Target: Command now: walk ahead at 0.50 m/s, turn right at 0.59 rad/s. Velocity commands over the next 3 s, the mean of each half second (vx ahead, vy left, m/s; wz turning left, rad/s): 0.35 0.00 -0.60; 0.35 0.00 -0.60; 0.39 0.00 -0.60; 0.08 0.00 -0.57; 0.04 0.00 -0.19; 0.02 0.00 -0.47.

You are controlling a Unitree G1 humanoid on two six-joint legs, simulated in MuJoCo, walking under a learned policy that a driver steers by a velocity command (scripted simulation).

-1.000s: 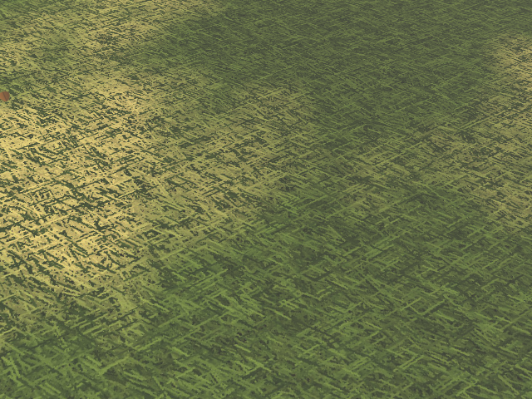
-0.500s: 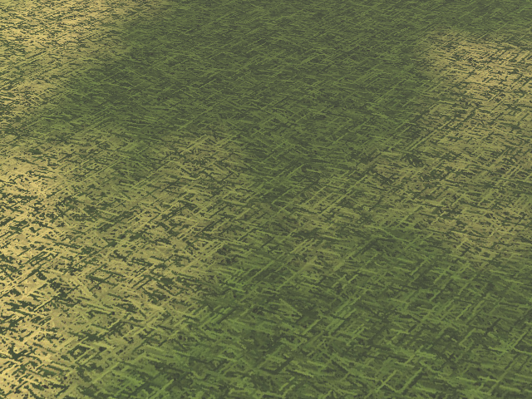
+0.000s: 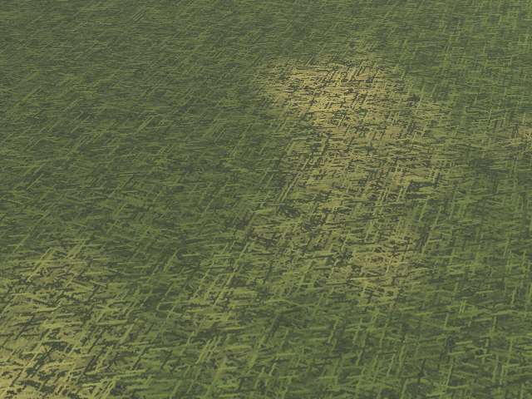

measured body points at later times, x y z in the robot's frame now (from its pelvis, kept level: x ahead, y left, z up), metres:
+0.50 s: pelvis +0.23 -0.07 +0.00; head +0.28 -0.11 +0.44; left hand +0.44 +0.17 -0.09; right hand +0.34 -0.39 -0.11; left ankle +0.36 +0.08 -0.68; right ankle +0.25 -0.15 -0.74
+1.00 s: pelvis +0.42 -0.11 +0.00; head +0.45 -0.12 +0.45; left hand +0.72 -0.01 -0.09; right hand +0.29 -0.37 -0.11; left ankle +0.44 +0.02 -0.74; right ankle +0.41 -0.30 -0.68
